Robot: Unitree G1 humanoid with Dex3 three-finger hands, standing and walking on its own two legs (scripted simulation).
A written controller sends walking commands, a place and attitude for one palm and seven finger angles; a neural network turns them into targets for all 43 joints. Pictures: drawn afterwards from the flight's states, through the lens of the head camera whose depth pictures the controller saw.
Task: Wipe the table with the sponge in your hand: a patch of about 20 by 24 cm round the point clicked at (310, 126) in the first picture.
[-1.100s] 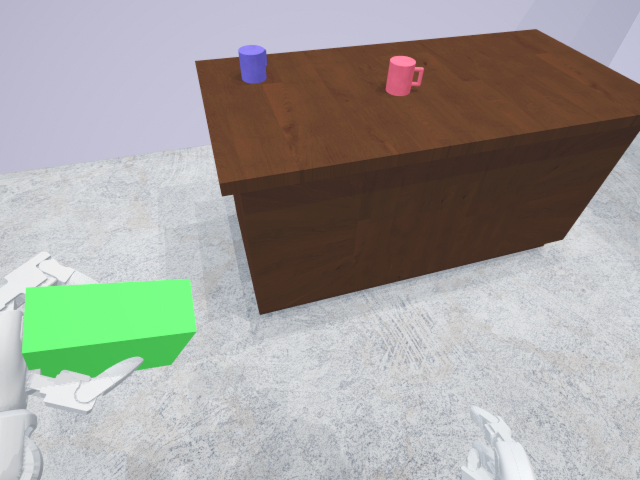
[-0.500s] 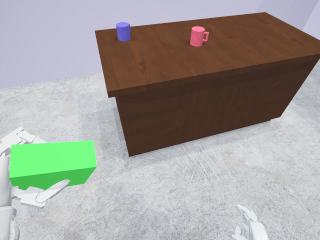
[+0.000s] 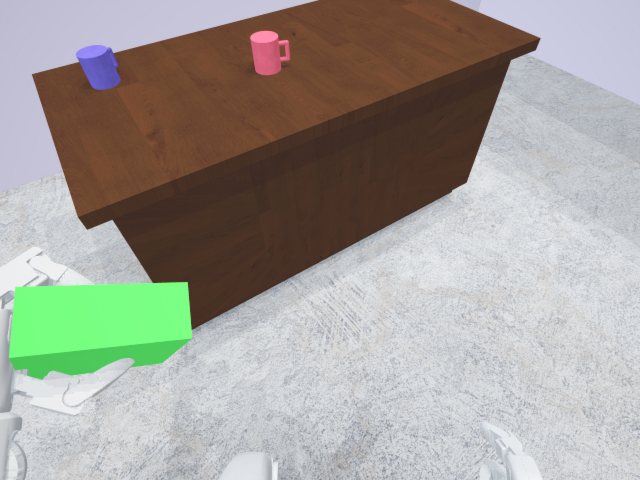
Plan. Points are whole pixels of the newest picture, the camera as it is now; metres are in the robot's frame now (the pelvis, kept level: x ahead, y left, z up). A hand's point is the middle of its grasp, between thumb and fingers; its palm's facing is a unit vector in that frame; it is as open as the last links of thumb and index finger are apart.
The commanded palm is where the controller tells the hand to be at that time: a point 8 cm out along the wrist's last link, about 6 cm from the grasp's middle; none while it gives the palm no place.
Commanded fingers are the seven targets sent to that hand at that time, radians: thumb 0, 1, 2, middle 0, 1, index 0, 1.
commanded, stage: walk to a spot facing it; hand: left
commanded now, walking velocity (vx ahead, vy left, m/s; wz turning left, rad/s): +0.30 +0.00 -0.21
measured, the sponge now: (128, 330) +0.23 +0.19 +0.14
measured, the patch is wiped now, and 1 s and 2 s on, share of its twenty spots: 0.00 0.00 0.00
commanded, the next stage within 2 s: turn to face it in 0.16 s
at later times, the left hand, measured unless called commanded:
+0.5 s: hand (114, 201) +0.37 +0.24 +0.18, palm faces +0.32 -0.86 -0.40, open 9.6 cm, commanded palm +0.30 +0.29 +0.18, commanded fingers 0.00 0.10 1.30 -1.20 -1.60 -1.20 -1.60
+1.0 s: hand (129, 217) +0.35 +0.22 +0.17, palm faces +0.42 -0.80 -0.44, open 9.6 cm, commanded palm +0.29 +0.27 +0.18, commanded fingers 0.00 0.10 1.30 -1.20 -1.60 -1.20 -1.60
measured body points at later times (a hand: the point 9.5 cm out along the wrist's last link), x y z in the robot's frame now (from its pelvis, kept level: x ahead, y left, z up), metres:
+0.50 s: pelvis +0.12 +0.02 +0.00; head +0.13 +0.03 +0.45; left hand +0.34 +0.28 +0.20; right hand +0.28 -0.21 -0.08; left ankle +0.16 +0.12 -0.73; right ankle +0.07 -0.07 -0.68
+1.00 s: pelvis +0.15 -0.02 -0.01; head +0.18 -0.01 +0.44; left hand +0.32 +0.26 +0.20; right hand +0.33 -0.27 -0.08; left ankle +0.14 +0.09 -0.74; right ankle +0.18 -0.12 -0.73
